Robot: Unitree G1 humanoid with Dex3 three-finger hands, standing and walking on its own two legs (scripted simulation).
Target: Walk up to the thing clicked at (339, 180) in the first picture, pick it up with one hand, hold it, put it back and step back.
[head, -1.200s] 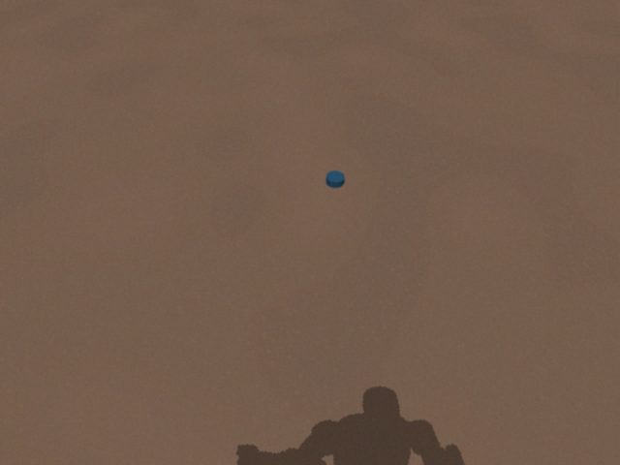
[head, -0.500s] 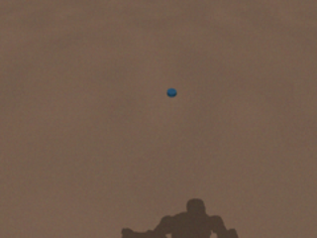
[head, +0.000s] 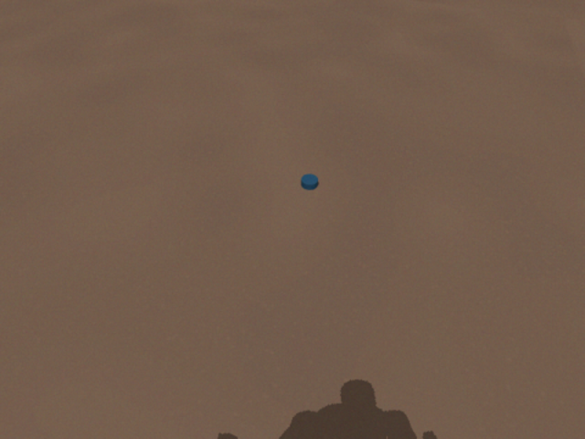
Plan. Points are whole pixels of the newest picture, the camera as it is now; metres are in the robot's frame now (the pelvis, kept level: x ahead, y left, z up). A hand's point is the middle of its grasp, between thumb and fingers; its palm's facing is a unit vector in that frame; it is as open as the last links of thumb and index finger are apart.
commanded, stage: walk up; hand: left
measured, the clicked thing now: (309, 181) +1.52 -0.08 -0.76
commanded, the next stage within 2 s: none
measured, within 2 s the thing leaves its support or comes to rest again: neither
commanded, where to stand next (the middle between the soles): +1.14 -0.32 m, yaw -1 degrees
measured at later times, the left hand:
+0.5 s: hand out of the picture +0.17 +0.18 -0.15, palm faces +0.00 -0.94 -0.33, open 7.4 cm
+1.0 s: hand (240, 258) +0.52 +0.12 -0.13, palm faces -0.15 -0.91 -0.39, open 7.4 cm
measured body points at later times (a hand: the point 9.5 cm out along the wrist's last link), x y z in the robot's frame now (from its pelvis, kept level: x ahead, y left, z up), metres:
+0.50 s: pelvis +0.14 -0.10 -0.01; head +0.15 -0.09 +0.44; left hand +0.17 +0.22 -0.13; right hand +0.23 -0.43 -0.11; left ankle +0.24 +0.02 -0.71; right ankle +0.12 -0.21 -0.75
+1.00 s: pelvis +0.38 -0.15 -0.02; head +0.39 -0.16 +0.43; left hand +0.53 +0.17 -0.11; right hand +0.36 -0.49 -0.13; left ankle +0.31 +0.01 -0.74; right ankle +0.49 -0.30 -0.74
